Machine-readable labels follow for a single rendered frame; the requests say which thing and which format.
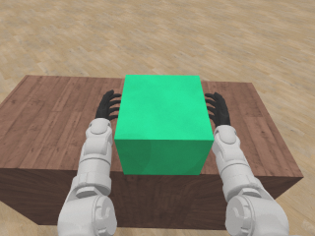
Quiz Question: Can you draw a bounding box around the robot left hand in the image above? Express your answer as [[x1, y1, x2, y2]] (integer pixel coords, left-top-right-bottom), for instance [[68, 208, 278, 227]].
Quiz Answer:
[[95, 89, 121, 121]]

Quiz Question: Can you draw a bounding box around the robot left upper arm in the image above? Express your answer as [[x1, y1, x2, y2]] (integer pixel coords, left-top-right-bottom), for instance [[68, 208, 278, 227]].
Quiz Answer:
[[58, 195, 117, 236]]

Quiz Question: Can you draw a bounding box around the robot left forearm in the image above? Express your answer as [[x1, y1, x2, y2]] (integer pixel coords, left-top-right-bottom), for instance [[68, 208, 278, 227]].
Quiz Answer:
[[57, 118, 113, 236]]

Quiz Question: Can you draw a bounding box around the carton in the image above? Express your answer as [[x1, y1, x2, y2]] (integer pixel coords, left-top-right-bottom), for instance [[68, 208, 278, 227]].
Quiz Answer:
[[114, 75, 215, 175]]

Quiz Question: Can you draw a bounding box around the robot right hand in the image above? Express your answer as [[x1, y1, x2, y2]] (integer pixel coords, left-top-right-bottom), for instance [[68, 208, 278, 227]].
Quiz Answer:
[[205, 92, 231, 128]]

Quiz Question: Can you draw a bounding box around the pedestal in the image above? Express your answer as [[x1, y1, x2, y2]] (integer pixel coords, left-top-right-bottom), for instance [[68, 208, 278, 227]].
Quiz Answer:
[[0, 75, 304, 231]]

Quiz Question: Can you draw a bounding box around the robot right upper arm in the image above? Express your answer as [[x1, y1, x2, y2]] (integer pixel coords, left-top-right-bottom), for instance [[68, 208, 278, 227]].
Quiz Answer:
[[224, 194, 302, 236]]

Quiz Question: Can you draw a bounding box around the robot right forearm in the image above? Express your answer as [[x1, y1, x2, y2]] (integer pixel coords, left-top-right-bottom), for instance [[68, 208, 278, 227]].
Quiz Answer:
[[212, 125, 289, 226]]

